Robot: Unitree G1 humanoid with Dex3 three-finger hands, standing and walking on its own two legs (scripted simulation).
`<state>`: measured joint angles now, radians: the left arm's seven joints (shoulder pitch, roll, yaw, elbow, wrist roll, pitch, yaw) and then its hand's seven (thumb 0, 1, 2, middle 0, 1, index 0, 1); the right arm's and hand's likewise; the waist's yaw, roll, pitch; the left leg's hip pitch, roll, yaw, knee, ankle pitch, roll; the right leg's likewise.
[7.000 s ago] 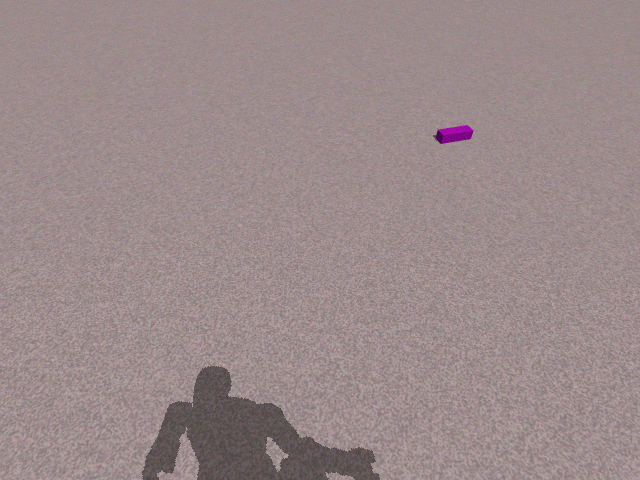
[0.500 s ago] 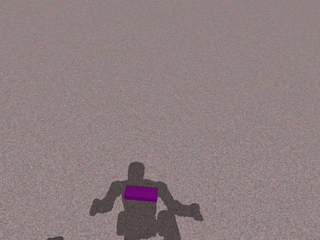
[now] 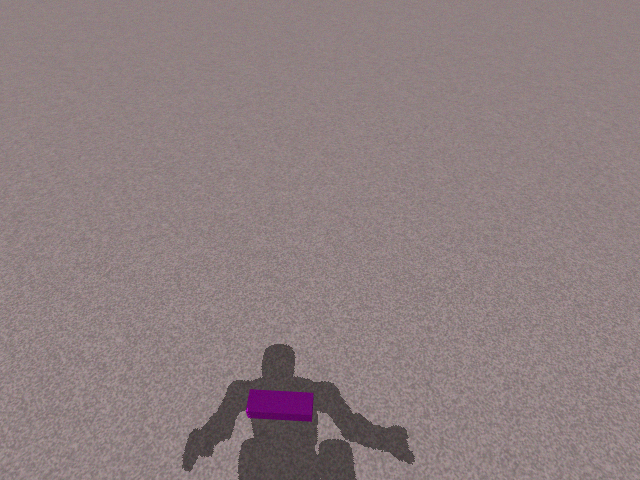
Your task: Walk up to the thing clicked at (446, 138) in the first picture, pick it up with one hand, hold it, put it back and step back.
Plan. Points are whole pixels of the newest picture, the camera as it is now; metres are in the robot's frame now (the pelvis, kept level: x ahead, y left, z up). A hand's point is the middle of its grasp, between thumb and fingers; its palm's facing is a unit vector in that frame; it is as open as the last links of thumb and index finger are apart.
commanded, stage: walk up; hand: left
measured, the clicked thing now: (280, 405) +0.53 +0.14 -0.75
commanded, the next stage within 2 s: none
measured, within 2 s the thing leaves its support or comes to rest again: neither
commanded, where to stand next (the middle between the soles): +0.06 +0.01 m, yaw -2 degrees
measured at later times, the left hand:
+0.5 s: hand out of the picture +0.11 +0.26 -0.17, palm faces -0.01 -0.94 -0.35, open 7.4 cm
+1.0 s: hand out of the picture -0.01 +0.27 -0.17, palm faces -0.10 -0.91 -0.39, open 7.4 cm
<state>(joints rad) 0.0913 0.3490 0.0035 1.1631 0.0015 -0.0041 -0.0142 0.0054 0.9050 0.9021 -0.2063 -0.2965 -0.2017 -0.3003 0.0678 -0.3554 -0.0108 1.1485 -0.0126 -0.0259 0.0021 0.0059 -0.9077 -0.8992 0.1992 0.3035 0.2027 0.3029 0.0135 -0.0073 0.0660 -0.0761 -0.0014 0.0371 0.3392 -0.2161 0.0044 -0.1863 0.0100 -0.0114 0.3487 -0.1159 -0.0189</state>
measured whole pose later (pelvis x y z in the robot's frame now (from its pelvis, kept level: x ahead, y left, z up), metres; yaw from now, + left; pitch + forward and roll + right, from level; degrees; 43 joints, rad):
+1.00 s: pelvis -0.07 -0.01 -0.02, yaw -4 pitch -3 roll -3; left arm 0.27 0.40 0.07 1.01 0.03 -0.02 -0.02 0.01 0.90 0.90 -0.21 -0.30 -0.20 -0.30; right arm 0.26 -0.41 -0.09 0.92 -0.05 0.02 0.04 0.01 -0.90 -0.90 0.20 0.30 0.21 0.30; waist -0.04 0.04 0.09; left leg -0.30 0.08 0.00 0.71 -0.39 0.04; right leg -0.11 0.04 -0.02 0.48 -0.31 0.00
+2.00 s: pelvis -0.08 -0.01 -0.01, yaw +0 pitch -1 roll +2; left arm 0.37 0.38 0.09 0.85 0.04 -0.01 -0.03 0.01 0.90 0.90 -0.21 -0.30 -0.20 -0.30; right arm 0.31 -0.42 -0.07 0.93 -0.01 0.03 0.02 0.01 -0.91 -0.90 0.20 0.30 0.20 0.30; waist 0.07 0.02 0.05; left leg -0.37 -0.06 -0.06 0.96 -0.43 -0.02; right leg -0.23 -0.04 -0.05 0.57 -0.33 -0.05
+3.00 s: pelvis -0.03 +0.01 -0.01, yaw +0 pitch -4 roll +1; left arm 0.09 0.36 0.02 0.95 -0.01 -0.01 0.01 0.00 0.90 0.90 -0.21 -0.30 -0.21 -0.30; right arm 0.17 -0.34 -0.03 0.99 -0.01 -0.01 -0.01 0.01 -0.91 -0.90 0.20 0.30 0.20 0.30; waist 0.00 -0.01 0.11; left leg -0.16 -0.01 -0.05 0.52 -0.28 -0.02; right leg -0.27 -0.04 0.01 0.57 -0.24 0.02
